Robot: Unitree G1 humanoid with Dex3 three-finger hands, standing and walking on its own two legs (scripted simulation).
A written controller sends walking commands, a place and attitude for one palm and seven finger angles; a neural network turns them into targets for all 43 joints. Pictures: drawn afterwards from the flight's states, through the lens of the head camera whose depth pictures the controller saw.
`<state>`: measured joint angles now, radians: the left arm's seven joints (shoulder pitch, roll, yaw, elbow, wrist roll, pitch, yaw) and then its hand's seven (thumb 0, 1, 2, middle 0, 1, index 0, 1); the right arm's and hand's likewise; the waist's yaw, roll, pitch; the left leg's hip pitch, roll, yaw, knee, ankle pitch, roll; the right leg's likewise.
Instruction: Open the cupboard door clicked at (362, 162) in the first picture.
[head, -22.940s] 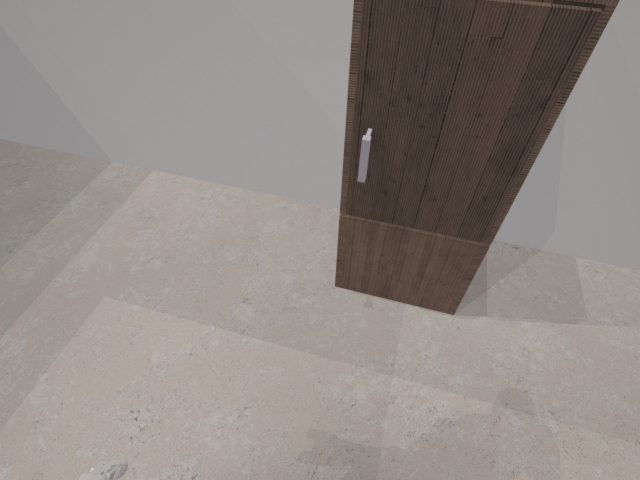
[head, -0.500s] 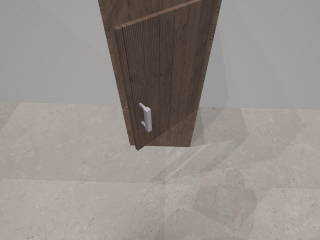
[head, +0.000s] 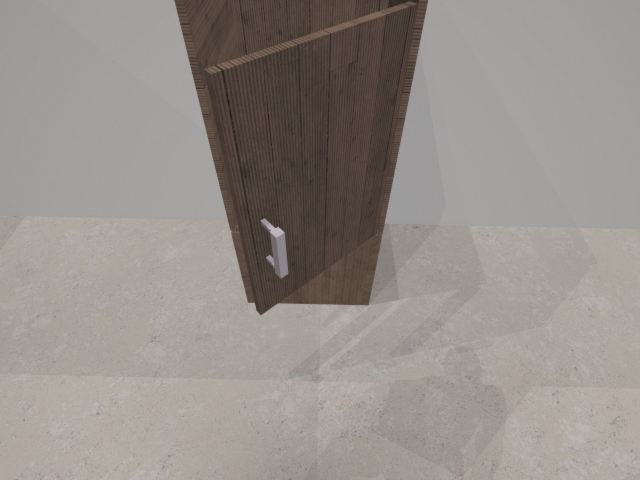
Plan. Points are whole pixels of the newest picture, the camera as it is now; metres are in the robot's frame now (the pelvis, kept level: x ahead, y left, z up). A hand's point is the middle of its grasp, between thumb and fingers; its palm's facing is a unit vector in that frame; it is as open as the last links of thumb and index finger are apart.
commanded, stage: look to check the result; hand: left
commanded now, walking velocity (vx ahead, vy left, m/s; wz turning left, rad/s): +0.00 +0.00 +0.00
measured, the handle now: (273, 248) +0.54 +0.12 -0.11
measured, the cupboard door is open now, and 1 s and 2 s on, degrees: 42 42 42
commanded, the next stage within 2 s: walk to a spot facing it in 0.48 s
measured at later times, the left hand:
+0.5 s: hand out of the picture -0.01 +0.15 -0.17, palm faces +0.06 -0.98 -0.19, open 7.3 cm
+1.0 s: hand out of the picture +0.04 +0.18 -0.18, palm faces -0.11 -0.96 -0.24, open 7.3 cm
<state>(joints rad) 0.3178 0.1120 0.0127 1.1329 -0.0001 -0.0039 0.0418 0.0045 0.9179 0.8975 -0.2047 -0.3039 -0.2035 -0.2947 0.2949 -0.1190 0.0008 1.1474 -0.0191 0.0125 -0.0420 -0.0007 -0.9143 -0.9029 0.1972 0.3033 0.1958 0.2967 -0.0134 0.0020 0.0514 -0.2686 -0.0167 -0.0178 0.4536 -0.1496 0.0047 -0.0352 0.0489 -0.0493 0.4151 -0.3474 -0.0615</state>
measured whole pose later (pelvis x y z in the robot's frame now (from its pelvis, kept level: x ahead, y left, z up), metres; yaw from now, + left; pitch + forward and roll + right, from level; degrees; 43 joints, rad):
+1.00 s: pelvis +0.00 -0.01 -0.01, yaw -11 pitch +0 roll +2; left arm 0.26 0.17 0.08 1.03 0.02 0.07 0.00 0.00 0.91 0.90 -0.20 -0.30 -0.20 -0.29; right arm 0.22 -0.18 -0.05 1.02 -0.03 0.02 -0.06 0.00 -0.91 -0.90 0.20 0.30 0.20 0.30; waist 0.02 0.00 0.10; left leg -0.32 0.08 0.15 0.57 -0.25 -0.01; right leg -0.28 0.06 0.02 0.81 -0.53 -0.04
